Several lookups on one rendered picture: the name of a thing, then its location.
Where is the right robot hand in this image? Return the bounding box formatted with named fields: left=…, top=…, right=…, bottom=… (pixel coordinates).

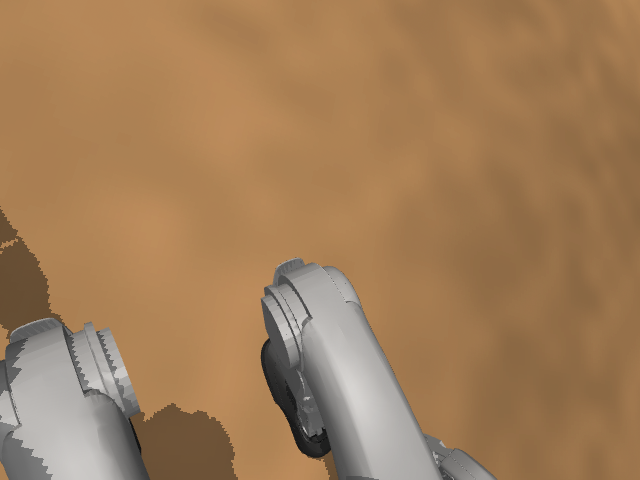
left=424, top=433, right=497, bottom=480

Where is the right robot foot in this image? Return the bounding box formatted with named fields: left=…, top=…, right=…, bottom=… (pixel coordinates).
left=261, top=338, right=331, bottom=458

